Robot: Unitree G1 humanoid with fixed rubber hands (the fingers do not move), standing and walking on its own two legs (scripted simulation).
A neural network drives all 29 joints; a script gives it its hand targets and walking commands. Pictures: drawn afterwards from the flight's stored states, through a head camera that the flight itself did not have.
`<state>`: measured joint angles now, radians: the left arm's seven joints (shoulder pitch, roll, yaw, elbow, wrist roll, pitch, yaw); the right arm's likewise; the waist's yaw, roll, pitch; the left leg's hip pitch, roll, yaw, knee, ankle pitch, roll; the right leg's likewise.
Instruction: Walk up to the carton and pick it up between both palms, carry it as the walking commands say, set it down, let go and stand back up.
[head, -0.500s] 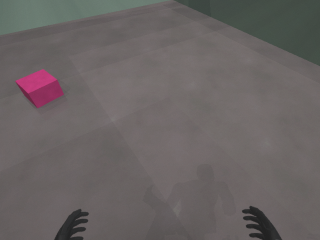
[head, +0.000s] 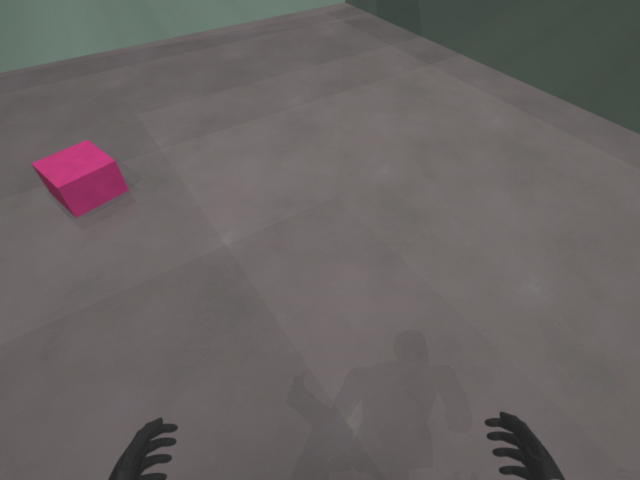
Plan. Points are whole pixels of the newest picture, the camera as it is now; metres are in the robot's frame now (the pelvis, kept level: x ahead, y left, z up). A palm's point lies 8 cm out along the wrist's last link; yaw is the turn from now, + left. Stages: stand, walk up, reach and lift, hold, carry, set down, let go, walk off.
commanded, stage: stand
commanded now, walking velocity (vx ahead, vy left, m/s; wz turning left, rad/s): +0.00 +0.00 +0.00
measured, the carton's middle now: (81, 177) +1.55 +1.09 -0.67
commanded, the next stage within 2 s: walk up in 0.12 s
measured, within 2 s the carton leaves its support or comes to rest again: neither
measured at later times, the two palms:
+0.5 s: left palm out of the picture +0.13 +0.31 -0.06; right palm (542, 457) +0.17 -0.27 -0.06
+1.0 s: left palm out of the picture +0.16 +0.42 -0.06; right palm (442, 335) +0.35 -0.19 -0.07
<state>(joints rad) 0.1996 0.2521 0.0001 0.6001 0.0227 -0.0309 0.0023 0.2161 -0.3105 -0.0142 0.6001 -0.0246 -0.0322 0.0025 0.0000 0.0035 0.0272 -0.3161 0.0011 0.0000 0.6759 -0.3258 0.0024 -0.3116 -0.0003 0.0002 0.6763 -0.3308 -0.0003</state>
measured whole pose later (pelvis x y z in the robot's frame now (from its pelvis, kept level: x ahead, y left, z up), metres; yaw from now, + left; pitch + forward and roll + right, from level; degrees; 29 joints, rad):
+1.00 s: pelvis +0.14 +0.08 +0.00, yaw +23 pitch +2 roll +0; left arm 0.24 0.45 0.04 0.61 0.04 -0.13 -0.02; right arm 0.38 -0.45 -0.11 0.60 -0.02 -0.03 0.09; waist 0.00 0.00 0.03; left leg -0.40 -0.06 -0.11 0.85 -0.39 0.02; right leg -0.45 -0.07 -0.10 0.68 -0.25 -0.01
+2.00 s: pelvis +0.43 +0.23 -0.01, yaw +43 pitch +2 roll -1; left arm 0.27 0.45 0.04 0.62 0.02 -0.10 -0.06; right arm 0.38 -0.46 -0.10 0.60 -0.01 -0.12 0.02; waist 0.00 -0.03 0.03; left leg -0.46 0.02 0.00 0.74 -0.31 0.02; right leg -0.49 -0.10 -0.09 1.06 -0.42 -0.02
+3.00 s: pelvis +0.68 +0.32 -0.02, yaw +46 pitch +0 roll +2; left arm 0.32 0.45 0.04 0.62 0.02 -0.08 -0.06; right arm 0.37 -0.46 -0.09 0.60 -0.02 -0.11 0.01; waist 0.00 -0.03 0.03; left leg -0.49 0.04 0.01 1.07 -0.41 0.02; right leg -0.51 -0.08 -0.05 0.81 -0.30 -0.03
